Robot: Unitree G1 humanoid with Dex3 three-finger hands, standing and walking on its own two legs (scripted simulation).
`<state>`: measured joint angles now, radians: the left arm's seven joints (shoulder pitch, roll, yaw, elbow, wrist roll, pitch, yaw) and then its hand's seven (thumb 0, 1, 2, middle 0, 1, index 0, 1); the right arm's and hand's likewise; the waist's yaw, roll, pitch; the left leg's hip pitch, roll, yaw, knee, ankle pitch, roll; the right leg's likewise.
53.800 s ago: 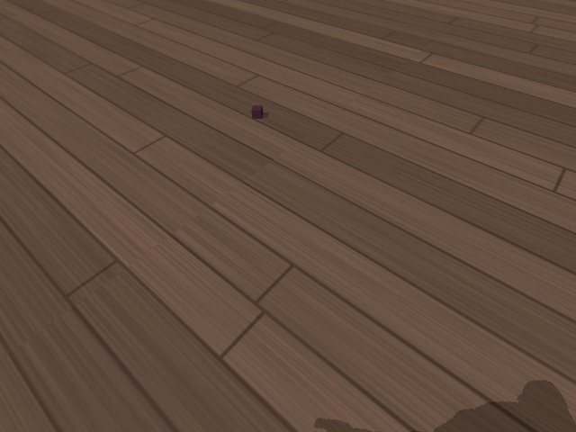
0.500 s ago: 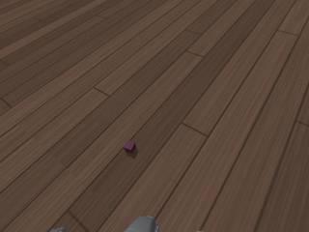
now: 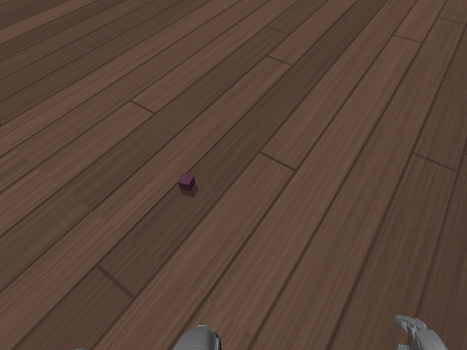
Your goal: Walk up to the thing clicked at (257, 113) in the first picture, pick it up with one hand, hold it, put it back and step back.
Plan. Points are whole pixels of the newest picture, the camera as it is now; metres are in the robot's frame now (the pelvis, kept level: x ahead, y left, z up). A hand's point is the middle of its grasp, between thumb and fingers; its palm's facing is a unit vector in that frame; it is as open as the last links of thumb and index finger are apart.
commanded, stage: step back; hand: left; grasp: from above
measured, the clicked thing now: (186, 182) +0.91 +0.31 -0.72
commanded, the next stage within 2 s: stand in 1.24 s
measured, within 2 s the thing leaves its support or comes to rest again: neither
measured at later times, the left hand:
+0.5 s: hand out of the picture -0.07 +0.29 -0.14, palm faces +0.08 -0.92 -0.38, open 7.4 cm
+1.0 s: hand out of the picture -0.02 +0.27 -0.14, palm faces +0.06 -0.93 -0.35, open 7.4 cm
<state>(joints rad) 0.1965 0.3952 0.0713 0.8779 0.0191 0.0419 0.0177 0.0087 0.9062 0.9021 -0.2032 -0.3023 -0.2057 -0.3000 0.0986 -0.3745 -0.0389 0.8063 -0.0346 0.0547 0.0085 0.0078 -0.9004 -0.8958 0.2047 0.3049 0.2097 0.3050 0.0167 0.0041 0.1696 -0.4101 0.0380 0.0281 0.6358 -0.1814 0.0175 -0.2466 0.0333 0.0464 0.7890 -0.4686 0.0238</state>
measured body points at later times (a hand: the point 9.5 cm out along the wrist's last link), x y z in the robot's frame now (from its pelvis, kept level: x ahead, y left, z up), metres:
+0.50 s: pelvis -0.12 +0.00 +0.01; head -0.11 +0.01 +0.46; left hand -0.08 +0.34 -0.11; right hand -0.05 -0.30 -0.11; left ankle -0.13 +0.12 -0.72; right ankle -0.07 -0.12 -0.70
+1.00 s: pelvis -0.09 +0.00 +0.01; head -0.07 +0.01 +0.46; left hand -0.02 +0.32 -0.11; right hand +0.02 -0.29 -0.11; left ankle -0.12 +0.11 -0.72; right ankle -0.07 -0.12 -0.72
